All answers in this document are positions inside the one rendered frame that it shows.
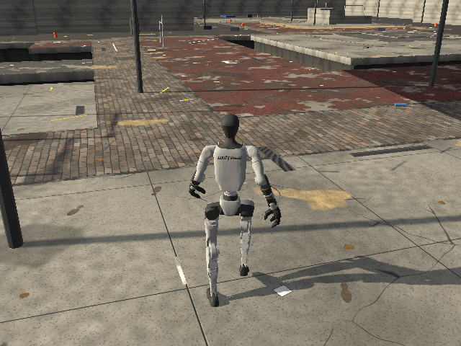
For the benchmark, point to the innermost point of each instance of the left robot shin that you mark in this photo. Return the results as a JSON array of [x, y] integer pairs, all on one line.
[[212, 271]]

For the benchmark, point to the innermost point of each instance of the robot left upper arm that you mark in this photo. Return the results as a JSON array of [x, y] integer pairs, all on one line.
[[207, 153]]

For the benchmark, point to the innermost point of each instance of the robot right forearm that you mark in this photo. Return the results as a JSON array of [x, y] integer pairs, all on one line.
[[268, 194]]

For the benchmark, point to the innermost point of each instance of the robot right thigh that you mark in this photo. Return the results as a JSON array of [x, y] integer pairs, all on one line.
[[246, 211]]

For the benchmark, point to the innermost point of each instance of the robot left hand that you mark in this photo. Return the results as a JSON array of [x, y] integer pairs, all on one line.
[[195, 194]]

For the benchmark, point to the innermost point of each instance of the robot right hand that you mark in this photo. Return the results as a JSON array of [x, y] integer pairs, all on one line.
[[276, 217]]

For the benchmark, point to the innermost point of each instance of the robot left forearm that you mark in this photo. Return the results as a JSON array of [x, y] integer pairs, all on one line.
[[193, 184]]

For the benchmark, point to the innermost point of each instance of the robot right upper arm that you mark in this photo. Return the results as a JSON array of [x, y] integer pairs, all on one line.
[[257, 165]]

